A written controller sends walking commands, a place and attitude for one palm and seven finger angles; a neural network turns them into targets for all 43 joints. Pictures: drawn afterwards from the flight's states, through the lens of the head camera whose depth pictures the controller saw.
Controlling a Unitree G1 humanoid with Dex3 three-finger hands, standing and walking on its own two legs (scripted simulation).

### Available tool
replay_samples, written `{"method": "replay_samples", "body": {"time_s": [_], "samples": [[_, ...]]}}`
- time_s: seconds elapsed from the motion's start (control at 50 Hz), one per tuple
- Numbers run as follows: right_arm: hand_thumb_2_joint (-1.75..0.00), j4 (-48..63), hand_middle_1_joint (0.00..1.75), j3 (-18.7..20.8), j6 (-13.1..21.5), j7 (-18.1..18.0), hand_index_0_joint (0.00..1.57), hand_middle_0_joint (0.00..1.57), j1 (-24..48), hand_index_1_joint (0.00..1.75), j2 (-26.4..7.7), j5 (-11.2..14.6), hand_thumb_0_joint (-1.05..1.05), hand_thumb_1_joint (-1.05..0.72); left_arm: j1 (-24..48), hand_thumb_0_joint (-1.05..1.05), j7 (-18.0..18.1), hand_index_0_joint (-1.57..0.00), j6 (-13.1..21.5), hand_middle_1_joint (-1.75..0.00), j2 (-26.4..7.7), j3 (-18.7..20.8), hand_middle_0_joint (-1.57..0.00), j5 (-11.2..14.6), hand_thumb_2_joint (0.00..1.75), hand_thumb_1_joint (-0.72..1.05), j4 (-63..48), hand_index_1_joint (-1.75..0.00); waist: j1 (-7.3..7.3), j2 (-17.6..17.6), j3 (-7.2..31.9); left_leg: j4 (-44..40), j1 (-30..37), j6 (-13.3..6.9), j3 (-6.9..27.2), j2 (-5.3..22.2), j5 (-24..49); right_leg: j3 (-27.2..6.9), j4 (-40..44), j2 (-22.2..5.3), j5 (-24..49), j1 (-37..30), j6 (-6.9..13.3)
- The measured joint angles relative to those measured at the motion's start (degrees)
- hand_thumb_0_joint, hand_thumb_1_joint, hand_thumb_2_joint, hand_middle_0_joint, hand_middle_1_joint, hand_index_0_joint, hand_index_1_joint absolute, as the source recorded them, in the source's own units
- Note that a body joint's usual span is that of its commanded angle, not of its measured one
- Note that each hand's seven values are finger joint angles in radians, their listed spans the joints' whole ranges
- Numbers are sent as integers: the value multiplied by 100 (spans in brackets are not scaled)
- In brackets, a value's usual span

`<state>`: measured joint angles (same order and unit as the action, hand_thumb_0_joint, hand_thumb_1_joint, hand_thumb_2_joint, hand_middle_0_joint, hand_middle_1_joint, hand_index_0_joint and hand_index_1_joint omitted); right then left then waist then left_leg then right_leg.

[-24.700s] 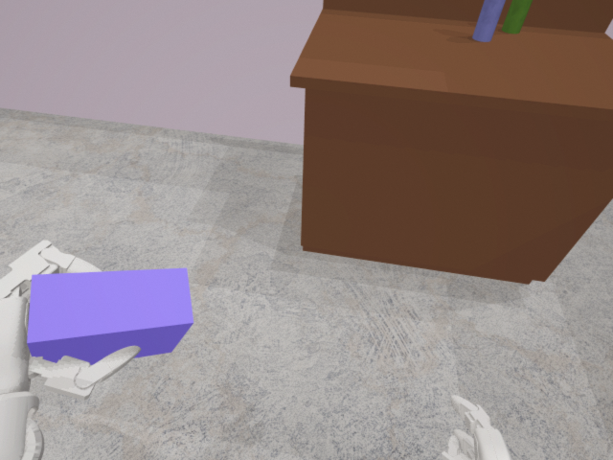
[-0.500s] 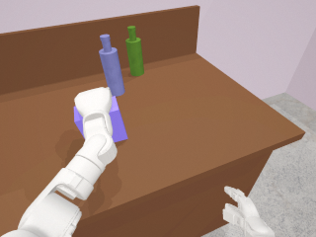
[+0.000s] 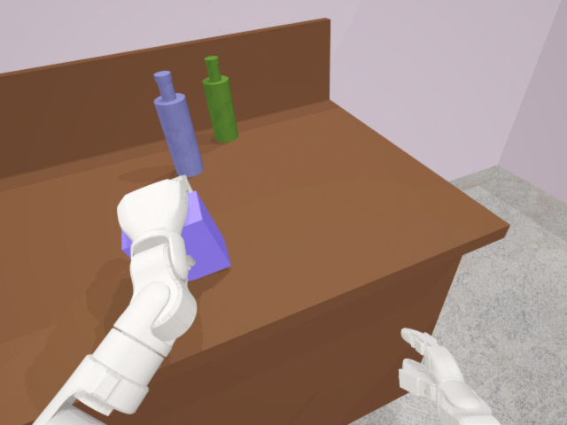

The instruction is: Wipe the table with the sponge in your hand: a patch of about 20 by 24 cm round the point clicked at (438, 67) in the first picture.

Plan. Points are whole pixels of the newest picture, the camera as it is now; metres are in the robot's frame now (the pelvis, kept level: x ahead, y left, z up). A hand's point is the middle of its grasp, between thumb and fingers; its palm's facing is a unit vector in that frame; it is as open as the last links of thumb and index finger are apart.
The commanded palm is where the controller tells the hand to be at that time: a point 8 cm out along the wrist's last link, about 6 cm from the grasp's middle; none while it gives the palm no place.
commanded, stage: wipe back along the third lane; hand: left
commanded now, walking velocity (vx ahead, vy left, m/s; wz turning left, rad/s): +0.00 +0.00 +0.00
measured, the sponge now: (185, 250) +0.34 +0.20 +0.10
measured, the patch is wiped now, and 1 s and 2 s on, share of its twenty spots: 0.95 0.95 1.00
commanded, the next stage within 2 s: slide back across to the middle lane in 0.54 s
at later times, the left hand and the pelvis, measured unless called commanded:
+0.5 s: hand (185, 250) +0.29 +0.17 +0.15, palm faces +0.24 -0.11 -0.96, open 10.0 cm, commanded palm +0.23 +0.17 +0.18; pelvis -0.01 -0.04 +0.00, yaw -1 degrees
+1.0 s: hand (161, 262) +0.26 +0.19 +0.16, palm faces +0.28 -0.26 -0.92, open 10.0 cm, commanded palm +0.20 +0.21 +0.21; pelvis -0.01 -0.04 +0.00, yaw -2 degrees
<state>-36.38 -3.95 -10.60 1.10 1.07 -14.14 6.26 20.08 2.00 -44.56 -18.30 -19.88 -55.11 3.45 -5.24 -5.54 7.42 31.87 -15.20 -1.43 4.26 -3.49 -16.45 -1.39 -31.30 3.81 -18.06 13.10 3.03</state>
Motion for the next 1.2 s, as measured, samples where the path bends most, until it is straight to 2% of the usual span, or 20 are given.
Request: {"method": "replay_samples", "body": {"time_s": [0.28,0.62,0.7,0.96,1.2], "samples": [[-90,-35,30,71,162,-146,20,20,-103,30,-132,0,1,-90,-497,3,-11,-72,122,-140,-179,256,-70,111,106,-47,-256,-135,103,-77,-14,-109,148,193,-10,194,79,-9,8,187,91,-68,201],[-90,-26,30,128,348,-211,20,20,-109,30,-148,-50,1,-90,-1259,3,16,-71,319,-141,-283,596,-69,278,106,-47,-1108,-136,65,-105,-52,-58,219,144,-31,324,24,-19,8,324,101,-139,335],[-90,6,30,109,336,-221,20,20,-75,30,-121,-63,1,-90,-1416,3,26,-71,347,-141,-287,695,-69,356,106,-47,-1332,-136,56,-92,-66,-37,226,148,-41,339,7,-24,4,338,97,-151,340],[-90,102,30,54,270,-379,20,20,-47,30,-82,-127,1,-90,-1858,1,-180,-72,443,-141,-526,1127,-70,847,106,-47,-2010,-135,27,-26,-125,-34,305,191,-122,349,-2,-103,-16,342,101,-203,308],[-90,76,30,70,462,-537,20,20,-191,30,-148,-143,1,-90,-1905,-1,-387,-73,544,-139,-865,1438,-71,970,106,-48,-1995,-134,0,-47,-215,-36,270,209,-118,291,76,-99,7,277,171,-188,221]]}}
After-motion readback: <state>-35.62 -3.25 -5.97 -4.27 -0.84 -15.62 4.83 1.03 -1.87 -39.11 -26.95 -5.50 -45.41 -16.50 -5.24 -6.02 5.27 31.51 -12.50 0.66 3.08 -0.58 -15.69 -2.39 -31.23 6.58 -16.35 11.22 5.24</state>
